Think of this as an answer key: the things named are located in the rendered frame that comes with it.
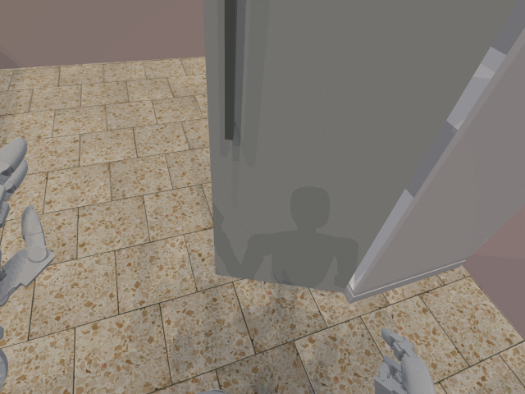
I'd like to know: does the left robot hand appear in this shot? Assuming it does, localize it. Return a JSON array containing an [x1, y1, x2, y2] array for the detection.
[[0, 137, 55, 307]]

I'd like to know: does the right robot hand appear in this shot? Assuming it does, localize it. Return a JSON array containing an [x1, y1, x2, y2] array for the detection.
[[374, 328, 436, 394]]

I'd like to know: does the fridge door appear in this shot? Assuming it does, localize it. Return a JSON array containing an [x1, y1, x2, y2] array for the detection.
[[203, 0, 518, 292]]

